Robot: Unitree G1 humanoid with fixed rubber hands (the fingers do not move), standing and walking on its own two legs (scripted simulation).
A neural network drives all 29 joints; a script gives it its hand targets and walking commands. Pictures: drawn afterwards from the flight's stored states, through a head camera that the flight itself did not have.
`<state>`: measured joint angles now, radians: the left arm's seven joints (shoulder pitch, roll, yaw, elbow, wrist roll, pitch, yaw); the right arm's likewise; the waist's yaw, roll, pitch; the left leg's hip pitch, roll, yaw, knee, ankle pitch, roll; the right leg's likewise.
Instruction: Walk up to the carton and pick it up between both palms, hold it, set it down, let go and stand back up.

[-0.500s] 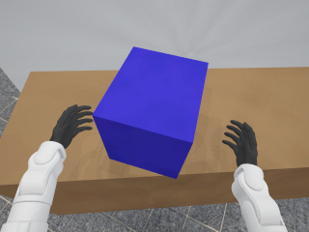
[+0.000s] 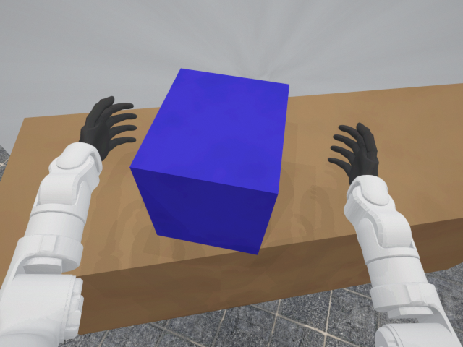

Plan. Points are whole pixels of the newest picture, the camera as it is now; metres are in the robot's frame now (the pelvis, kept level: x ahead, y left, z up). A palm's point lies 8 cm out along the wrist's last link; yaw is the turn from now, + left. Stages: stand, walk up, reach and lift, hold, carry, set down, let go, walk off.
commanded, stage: reach and lift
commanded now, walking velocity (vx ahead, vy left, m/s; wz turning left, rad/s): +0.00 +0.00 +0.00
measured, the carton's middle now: (219, 163) +0.47 +0.00 -0.02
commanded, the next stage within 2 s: none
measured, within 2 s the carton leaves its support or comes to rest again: neither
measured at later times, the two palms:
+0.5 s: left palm (98, 114) +0.47 +0.21 +0.14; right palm (355, 139) +0.39 -0.22 +0.13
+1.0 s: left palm (115, 139) +0.47 +0.20 +0.08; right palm (330, 176) +0.38 -0.21 +0.03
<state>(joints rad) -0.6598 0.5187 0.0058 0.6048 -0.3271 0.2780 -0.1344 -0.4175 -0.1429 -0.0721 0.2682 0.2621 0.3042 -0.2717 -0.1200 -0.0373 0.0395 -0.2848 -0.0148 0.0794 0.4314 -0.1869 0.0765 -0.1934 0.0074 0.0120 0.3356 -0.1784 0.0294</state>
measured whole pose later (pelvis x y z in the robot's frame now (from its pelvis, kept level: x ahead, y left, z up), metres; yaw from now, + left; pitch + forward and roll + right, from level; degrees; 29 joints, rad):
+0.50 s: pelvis +0.00 -0.01 +0.00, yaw +2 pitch +8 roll -3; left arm -0.98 0.57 -0.10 1.03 -0.34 0.19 -0.12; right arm -0.75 -0.14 -0.09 0.70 0.27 0.23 -0.24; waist -0.19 -0.05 -0.06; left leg -0.42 0.00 0.03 0.47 -0.19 0.06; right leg -0.30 0.02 -0.03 0.34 -0.17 0.01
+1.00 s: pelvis +0.00 -0.02 -0.01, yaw +1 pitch +15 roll -3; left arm -1.00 0.48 -0.06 1.33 -0.30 -0.11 -0.13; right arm -0.68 -0.07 -0.01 0.90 0.24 -0.02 -0.27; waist -0.15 0.01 -0.12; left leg -0.59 0.01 0.02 0.55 -0.21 0.05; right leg -0.48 0.04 -0.04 0.43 -0.21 0.00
